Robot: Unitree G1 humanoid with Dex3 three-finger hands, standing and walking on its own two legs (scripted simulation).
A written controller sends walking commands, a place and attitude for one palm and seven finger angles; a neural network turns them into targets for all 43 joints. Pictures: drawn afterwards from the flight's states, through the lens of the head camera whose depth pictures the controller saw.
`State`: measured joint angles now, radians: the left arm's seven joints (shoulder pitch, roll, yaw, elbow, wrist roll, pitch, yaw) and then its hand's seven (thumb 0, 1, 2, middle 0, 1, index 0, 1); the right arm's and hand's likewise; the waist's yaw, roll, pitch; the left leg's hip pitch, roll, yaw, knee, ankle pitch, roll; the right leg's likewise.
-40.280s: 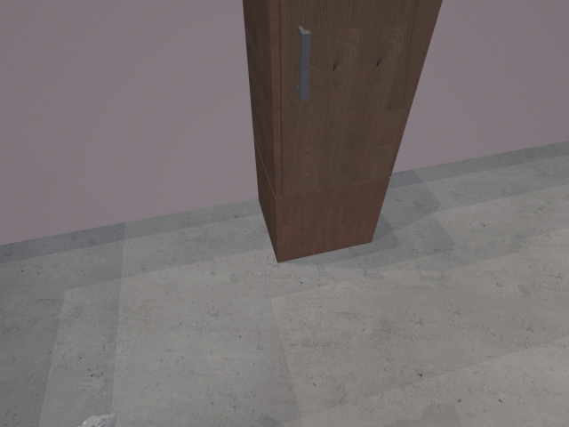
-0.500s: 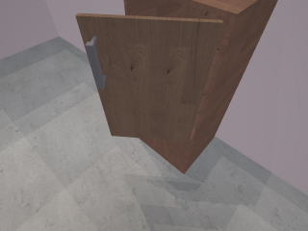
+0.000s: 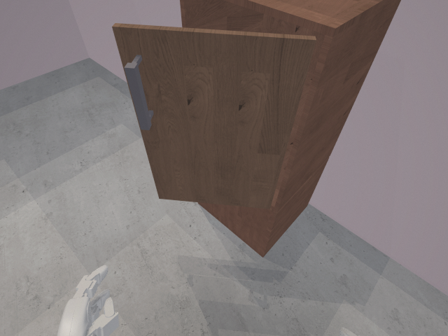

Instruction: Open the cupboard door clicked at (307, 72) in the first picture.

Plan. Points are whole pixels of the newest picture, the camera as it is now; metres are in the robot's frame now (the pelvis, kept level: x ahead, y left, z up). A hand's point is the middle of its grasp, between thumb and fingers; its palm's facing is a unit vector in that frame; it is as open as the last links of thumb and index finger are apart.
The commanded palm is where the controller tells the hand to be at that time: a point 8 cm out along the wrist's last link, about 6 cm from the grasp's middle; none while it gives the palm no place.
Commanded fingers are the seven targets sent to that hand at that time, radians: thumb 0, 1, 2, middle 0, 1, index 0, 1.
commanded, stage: raise the hand with hooked fingers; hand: left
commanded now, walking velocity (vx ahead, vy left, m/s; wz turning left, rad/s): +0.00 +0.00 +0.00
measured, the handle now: (142, 94) +0.58 +0.23 +0.12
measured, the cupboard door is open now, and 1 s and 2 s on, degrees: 37 37 37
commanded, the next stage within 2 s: move the hooked fingers beside the handle in 1.96 s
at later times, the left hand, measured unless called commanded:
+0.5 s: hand (101, 294) +0.18 +0.21 +0.01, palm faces -0.03 -1.00 -0.07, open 9.9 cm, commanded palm +0.16 +0.27 +0.02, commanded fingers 0.00 0.13 0.57 -0.25 -0.80 -0.25 -0.80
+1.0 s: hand (66, 250) +0.22 +0.26 +0.07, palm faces +0.00 -1.00 -0.05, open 12.9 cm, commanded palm +0.20 +0.31 +0.08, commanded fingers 0.00 -0.45 0.32 -0.30 -1.17 -0.30 -1.17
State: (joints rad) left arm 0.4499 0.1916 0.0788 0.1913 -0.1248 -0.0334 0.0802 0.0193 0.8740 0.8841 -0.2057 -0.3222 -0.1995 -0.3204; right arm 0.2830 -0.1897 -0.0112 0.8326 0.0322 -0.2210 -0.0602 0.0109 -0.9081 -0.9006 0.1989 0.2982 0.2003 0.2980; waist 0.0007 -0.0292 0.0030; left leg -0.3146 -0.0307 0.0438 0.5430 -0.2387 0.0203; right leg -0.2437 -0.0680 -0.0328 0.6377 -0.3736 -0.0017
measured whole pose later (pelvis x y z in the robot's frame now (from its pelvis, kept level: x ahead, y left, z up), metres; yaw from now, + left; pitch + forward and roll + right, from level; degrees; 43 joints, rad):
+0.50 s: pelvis -0.04 -0.03 -0.05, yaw +1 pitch +8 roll -2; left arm 0.24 0.35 0.34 0.18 -0.37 -0.36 -0.50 0.01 0.35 0.66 -0.24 -0.66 -0.24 -0.65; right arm 0.24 -0.25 0.01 0.63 0.04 -0.26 -0.11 0.01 -0.90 -0.90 0.20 0.30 0.20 0.30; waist 0.02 0.02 -0.08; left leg -0.76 0.06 -0.06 1.00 -0.38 -0.03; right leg -0.61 0.03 -0.10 0.98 -0.51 -0.04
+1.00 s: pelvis -0.03 +0.01 -0.02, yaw +0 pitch +4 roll -2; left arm 0.13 0.38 0.37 0.13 -0.36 -0.18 -0.44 0.00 -0.24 0.41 -0.28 -1.03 -0.28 -1.03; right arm 0.26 -0.26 0.04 0.58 0.05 -0.26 -0.09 0.02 -0.90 -0.90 0.20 0.30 0.20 0.30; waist 0.02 0.02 -0.06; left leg -0.55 0.02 0.01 0.79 -0.32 0.03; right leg -0.40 -0.01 -0.05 0.74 -0.40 0.02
